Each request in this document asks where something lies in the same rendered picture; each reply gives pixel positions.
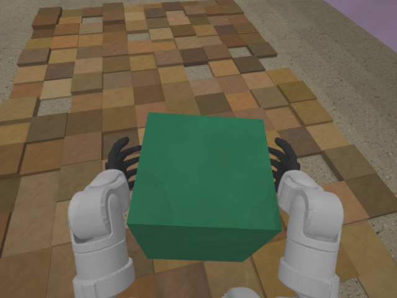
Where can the left robot hand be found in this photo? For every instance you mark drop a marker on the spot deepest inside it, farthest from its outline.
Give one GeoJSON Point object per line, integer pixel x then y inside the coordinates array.
{"type": "Point", "coordinates": [116, 159]}

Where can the right robot hand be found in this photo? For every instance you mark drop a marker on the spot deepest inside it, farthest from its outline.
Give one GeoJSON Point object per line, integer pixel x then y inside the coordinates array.
{"type": "Point", "coordinates": [288, 160]}

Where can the carton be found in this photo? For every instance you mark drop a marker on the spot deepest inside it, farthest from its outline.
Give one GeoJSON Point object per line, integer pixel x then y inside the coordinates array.
{"type": "Point", "coordinates": [204, 189]}

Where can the right robot forearm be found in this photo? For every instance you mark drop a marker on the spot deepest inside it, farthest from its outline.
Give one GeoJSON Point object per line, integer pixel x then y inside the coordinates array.
{"type": "Point", "coordinates": [313, 236]}

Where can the left robot forearm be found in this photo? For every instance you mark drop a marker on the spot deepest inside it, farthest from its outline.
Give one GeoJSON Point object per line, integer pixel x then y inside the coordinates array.
{"type": "Point", "coordinates": [97, 229]}

